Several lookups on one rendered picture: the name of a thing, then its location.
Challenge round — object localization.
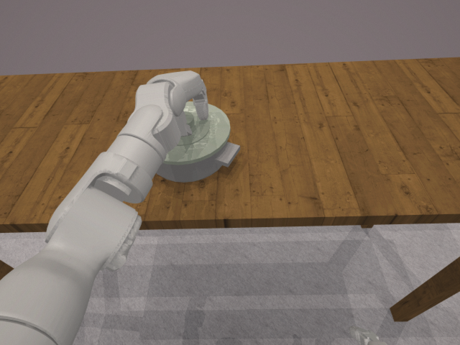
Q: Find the robot left upper arm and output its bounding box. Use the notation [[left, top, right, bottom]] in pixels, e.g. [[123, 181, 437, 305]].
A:
[[0, 185, 142, 345]]

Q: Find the robot left hand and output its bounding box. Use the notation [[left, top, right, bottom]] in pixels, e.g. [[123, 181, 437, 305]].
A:
[[147, 70, 208, 137]]

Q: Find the lid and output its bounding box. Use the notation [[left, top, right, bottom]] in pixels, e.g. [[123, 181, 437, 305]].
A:
[[163, 101, 231, 165]]

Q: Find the knob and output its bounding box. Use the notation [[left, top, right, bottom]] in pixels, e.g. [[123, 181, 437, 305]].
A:
[[185, 111, 194, 128]]

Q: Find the pot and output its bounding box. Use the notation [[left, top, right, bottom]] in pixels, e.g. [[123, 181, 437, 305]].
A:
[[156, 142, 240, 183]]

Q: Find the robot right hand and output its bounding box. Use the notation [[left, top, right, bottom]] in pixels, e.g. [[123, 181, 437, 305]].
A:
[[349, 326, 387, 345]]

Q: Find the table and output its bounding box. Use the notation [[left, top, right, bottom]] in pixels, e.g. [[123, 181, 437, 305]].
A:
[[0, 57, 460, 322]]

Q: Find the robot left forearm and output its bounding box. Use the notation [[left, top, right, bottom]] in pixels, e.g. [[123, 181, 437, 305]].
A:
[[45, 77, 186, 243]]

